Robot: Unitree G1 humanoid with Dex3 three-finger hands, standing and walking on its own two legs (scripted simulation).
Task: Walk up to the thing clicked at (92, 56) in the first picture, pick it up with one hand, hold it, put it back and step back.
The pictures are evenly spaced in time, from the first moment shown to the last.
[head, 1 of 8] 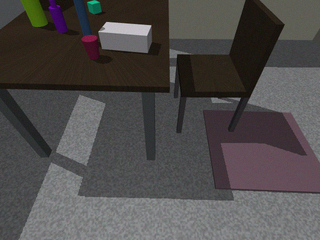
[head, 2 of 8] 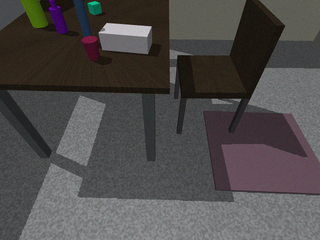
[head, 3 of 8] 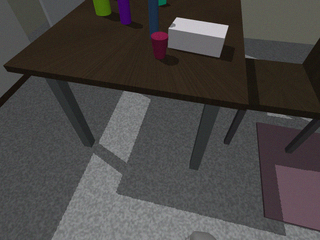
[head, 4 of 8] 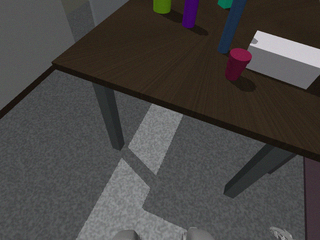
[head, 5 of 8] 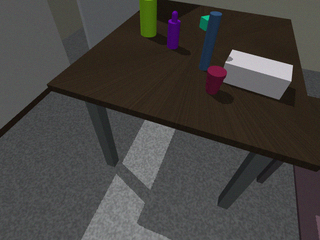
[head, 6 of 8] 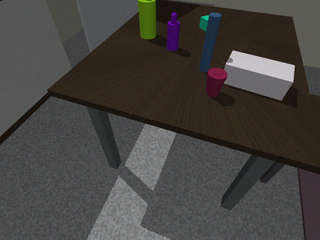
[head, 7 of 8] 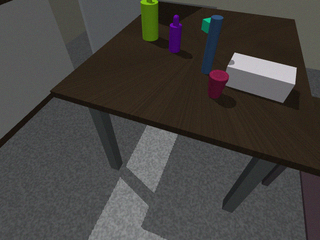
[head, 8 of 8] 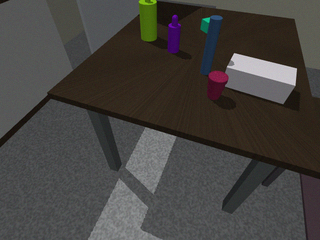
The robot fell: no
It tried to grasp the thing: no
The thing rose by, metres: 0.00
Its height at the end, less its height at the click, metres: +0.00
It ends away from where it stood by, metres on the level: 0.00
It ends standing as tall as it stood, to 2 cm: yes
